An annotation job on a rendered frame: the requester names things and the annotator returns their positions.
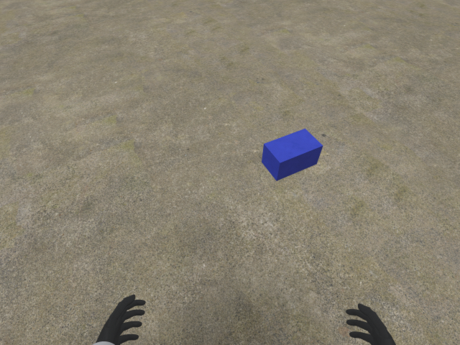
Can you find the left robot hand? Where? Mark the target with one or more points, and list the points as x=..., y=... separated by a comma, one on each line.
x=115, y=325

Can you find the carton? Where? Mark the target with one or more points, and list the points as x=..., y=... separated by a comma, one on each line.
x=290, y=154

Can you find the right robot hand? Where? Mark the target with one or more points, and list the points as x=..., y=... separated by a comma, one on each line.
x=378, y=331

